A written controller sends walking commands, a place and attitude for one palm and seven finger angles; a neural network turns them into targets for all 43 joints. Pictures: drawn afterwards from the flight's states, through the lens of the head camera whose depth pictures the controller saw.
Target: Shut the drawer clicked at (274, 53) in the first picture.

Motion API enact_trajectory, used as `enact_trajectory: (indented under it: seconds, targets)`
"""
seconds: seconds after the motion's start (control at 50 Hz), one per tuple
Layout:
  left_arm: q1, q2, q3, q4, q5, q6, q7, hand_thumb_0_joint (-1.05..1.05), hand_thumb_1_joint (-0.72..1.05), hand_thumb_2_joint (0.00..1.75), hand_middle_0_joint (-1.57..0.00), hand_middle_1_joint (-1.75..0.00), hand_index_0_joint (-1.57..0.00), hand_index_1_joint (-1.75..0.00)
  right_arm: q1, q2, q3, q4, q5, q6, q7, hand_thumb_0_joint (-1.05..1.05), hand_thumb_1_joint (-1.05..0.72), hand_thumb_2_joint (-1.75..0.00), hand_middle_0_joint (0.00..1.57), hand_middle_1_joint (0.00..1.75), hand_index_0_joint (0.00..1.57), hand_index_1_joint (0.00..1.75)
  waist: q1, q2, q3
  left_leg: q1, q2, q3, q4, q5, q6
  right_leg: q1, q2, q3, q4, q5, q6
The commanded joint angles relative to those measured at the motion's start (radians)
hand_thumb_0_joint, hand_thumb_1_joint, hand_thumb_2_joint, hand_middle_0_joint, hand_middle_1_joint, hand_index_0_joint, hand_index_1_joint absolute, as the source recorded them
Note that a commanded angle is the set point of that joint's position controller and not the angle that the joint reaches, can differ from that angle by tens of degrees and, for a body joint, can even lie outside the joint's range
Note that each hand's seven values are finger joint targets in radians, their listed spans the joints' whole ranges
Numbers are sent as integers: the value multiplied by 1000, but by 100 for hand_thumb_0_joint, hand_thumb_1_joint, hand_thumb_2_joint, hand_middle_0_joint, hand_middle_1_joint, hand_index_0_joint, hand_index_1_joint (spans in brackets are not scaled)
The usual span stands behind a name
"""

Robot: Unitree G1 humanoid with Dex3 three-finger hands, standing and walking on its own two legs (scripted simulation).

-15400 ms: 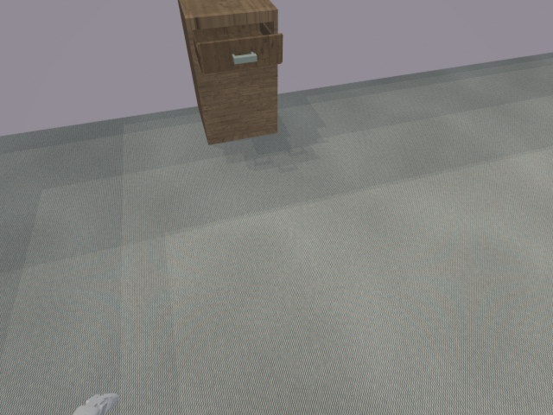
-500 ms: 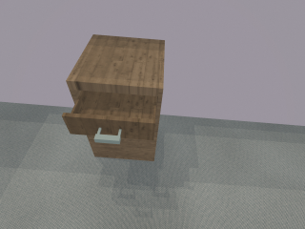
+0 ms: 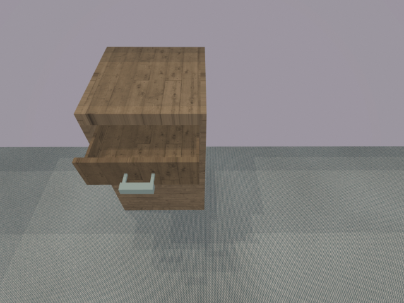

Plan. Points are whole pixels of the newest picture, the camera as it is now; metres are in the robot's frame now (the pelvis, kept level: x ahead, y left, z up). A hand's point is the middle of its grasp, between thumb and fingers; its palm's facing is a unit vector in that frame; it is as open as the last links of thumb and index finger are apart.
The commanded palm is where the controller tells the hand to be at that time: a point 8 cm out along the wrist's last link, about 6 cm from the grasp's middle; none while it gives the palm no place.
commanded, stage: look again from close up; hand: left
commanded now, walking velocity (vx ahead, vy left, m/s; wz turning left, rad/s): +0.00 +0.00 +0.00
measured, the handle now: (138, 182) +0.48 +0.23 -0.19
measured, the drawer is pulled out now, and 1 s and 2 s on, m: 0.16 0.16 0.16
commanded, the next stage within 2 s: shuffle to correct the standing spot in 0.44 s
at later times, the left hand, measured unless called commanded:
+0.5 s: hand out of the picture -0.02 +0.15 -0.17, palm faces +0.02 -0.98 -0.20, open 7.4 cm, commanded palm none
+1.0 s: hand out of the picture +0.02 +0.16 -0.19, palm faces +0.06 -0.98 -0.20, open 7.4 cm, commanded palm none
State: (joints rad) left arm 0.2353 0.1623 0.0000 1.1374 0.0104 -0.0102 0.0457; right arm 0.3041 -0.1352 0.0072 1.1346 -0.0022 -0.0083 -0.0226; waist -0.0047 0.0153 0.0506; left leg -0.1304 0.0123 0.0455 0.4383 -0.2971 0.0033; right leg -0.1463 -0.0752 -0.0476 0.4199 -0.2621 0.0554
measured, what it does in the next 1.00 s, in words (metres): stands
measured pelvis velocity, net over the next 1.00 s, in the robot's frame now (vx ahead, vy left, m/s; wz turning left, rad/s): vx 0.03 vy -0.01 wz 0.00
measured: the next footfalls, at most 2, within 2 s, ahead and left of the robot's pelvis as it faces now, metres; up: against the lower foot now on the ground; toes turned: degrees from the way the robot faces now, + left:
left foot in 1.18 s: +0.12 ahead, +0.13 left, +0.00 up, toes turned +3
right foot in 1.50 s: +0.11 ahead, -0.08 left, +0.00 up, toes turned +3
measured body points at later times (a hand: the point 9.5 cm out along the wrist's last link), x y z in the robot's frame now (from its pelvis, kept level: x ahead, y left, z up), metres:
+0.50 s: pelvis -0.03 -0.03 +0.00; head -0.02 -0.04 +0.45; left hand -0.02 +0.20 -0.16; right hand -0.02 -0.25 -0.17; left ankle -0.04 +0.11 -0.74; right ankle -0.03 -0.15 -0.74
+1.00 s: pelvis +0.03 -0.01 -0.02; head +0.06 -0.03 +0.43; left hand +0.02 +0.21 -0.17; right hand -0.02 -0.22 -0.18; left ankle -0.04 +0.11 -0.73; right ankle -0.01 -0.12 -0.74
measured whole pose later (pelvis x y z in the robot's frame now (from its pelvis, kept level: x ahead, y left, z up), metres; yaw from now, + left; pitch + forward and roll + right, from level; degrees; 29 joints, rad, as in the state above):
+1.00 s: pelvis +0.03 -0.01 -0.02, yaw +0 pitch +0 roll +0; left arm 0.32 0.14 0.03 1.10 0.02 -0.04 0.00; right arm 0.39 -0.14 0.01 1.11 -0.01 -0.03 -0.02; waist 0.01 0.02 0.04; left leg -0.23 0.03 0.05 0.74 -0.47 0.01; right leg -0.23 -0.05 -0.11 0.66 -0.41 -0.03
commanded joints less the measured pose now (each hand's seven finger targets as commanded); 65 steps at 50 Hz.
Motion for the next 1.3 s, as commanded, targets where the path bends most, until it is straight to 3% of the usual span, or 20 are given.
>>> enact_trajectory:
  seconds: [0.0, 0.08, 0.24, 0.52, 0.62, 0.7, 0.76, 0.8, 0.84, 0.88, 0.92, 0.94, 0.96, 0.98, 1.06, 1.12, 1.14, 1.16, 1.18, 1.28]
  targets:
    - [72, 126, 11, -55, 1, -31, 7, 0, 90, 90, -20, -30, -20, -30, 34, -109, -18, -105, -14, -27, 1, 0, -90, -90, 20, 30, 20, 30, 0, 15, -33, -98, 74, -54, 1, 232, 18, 2, -54, 32, 57, 265, -81]
    - [88, 95, 10, -67, -1, -24, 1, 0, 90, 90, -20, -30, -20, -30, 71, -126, -17, -109, -13, -34, -6, 0, -90, -90, 20, 30, 20, 30, 0, 28, -87, -40, 106, -70, 29, 445, 31, -1, -26, 16, 93, 205, -80]
    - [84, 100, 8, -69, 0, -10, -9, 0, 90, 90, -20, -30, -20, -30, 34, -120, -13, -98, -10, -17, -4, 0, -90, -90, 20, 30, 20, 30, 3, -37, 61, -106, 78, -58, -35, 152, 22, -87, -30, 53, 24, 94, -77]
    - [96, 108, 12, -63, 0, -15, -19, 0, 90, 90, -20, -30, -20, -30, 37, -114, -7, -66, -10, -12, -2, 0, -90, -90, 20, 30, 20, 30, 5, -44, 25, -83, 70, -41, -41, 107, 10, -86, -37, 69, -41, 36, -81]
    - [132, 132, 30, -63, 8, -9, -25, 0, 90, 90, -20, -30, -20, -30, 52, -103, -11, -66, -19, -1, 10, 0, -90, -90, 20, 30, 20, 30, 21, -99, 71, -170, 19, 5, 44, -107, 14, -105, -69, 148, -112, -315, -120]
    - [145, 141, 50, -74, 11, -10, -26, 0, 90, 90, -20, -30, -20, -30, 79, -84, -14, -69, -20, -7, 12, 0, -90, -90, 20, 30, 20, 30, 14, -131, 89, -182, 15, 32, 115, -93, 20, -137, -120, 190, -148, -354, -157]
    - [124, 113, 49, -82, 10, -13, -30, 0, 90, 90, -20, -30, -20, -30, 137, -84, -12, -49, -19, -23, 10, 0, -90, -90, 20, 30, 20, 30, -5, -25, 99, -116, 35, -7, 32, -14, 30, -180, -58, 92, -25, -240, -141]
    - [108, 69, 45, -96, 14, -15, -35, 0, 90, 90, -20, -30, -20, -30, 203, -133, -20, -26, -22, -34, 4, 0, -90, -90, 20, 30, 20, 30, -17, 173, 76, -66, 134, -128, -60, 65, 78, -208, 36, -40, 167, -168, -111]
    - [93, 28, 34, -105, 18, -24, -35, 0, 90, 90, -20, -30, -20, -30, 219, -160, -27, -23, -21, -38, -7, 0, -90, -90, 20, 30, 20, 30, -13, 246, 77, -20, 215, -215, -94, 258, 148, -269, 80, -100, 302, -211, -100]
    - [102, 21, 34, -96, 13, -34, -39, 0, 90, 90, -20, -30, -20, -30, 188, -141, -23, -36, -21, -41, -12, 0, -90, -90, 20, 30, 20, 30, 6, 171, 59, 0, 209, -175, -33, 439, 164, -236, 65, -86, 262, -221, -111]
    - [219, 49, 54, -62, 12, -48, -39, 0, 90, 90, -20, -30, -20, -30, 108, -121, -20, -70, -13, -47, -11, 0, -90, -90, 20, 30, 20, 30, 74, 18, -7, -192, 103, -51, 177, 420, 103, 59, -5, 20, 130, 107, -140]
    - [350, 129, 74, -24, 14, -57, -31, 0, 90, 90, -20, -30, -20, -30, 56, -83, -14, -111, -5, -55, -5, 0, -90, -90, 20, 30, 20, 30, 122, -199, -59, -411, 13, 42, 374, 168, 54, 274, -199, 252, 31, 379, -196]
    - [440, 179, 82, 8, 10, -62, -26, 0, 90, 90, -20, -30, -20, -30, -3, -74, -19, -142, -7, -55, 0, 0, -90, -90, 20, 30, 20, 30, 146, -258, -64, -533, -19, 43, 600, -282, 31, 334, -386, 402, -61, 647, -291]
    - [426, 156, 78, 13, 12, -57, -14, 0, 90, 90, -20, -30, -20, -30, -23, -84, -24, -151, -12, -43, -6, 0, -90, -90, 20, 30, 20, 30, 132, -251, -32, -570, 22, -33, 678, -308, 22, 312, -387, 385, -46, 737, -327]
    - [178, 96, 53, -64, 30, -31, 0, 0, 90, 90, -20, -30, -20, -30, -33, -30, -21, -137, -1, -21, 12, 0, -90, -90, 20, 30, 20, 30, 29, -227, 57, -383, 49, -10, 390, -206, 10, 49, -233, 55, 6, 737, -208]
    - [114, 113, 55, -87, 11, -16, 1, 0, 90, 90, -20, -30, -20, -30, 125, -14, -17, -66, -6, -12, 10, 0, -90, -90, 20, 30, 20, 30, -48, -136, -1, -20, -15, 76, 99, 246, -7, -140, -118, -49, 125, 465, -128]
    - [129, 96, 49, -88, 5, -7, 1, 0, 90, 90, -20, -30, -20, -30, 170, -68, -24, -46, -11, -18, 3, 0, -90, -90, 20, 30, 20, 30, -50, -42, -35, 68, 44, 24, 58, 435, 7, -169, -77, -54, 233, 295, -96]
    - [168, 57, 44, -91, -5, 4, 2, 0, 90, 90, -20, -30, -20, -30, 169, -134, -38, -56, -19, -24, -3, 0, -90, -90, 20, 30, 20, 30, -27, 142, -76, 68, 215, -166, 17, 704, 88, -194, -5, -76, 330, -16, -51]
    - [194, 39, 37, -97, -6, 15, 6, 0, 90, 90, -20, -30, -20, -30, 160, -171, -45, -79, -14, -22, -9, 0, -90, -90, 20, 30, 20, 30, -16, 186, -106, -2, 336, -280, -69, 823, 187, -152, 29, -42, 464, -362, -43]
    - [161, 32, 28, -75, 5, 34, -4, 0, 90, 90, -20, -30, -20, -30, -48, -138, -33, -129, -18, -10, -24, 0, -90, -90, 20, 30, 20, 30, 24, 174, -7, -155, 292, -230, -135, 516, 196, -157, -6, 33, 466, -290, -58]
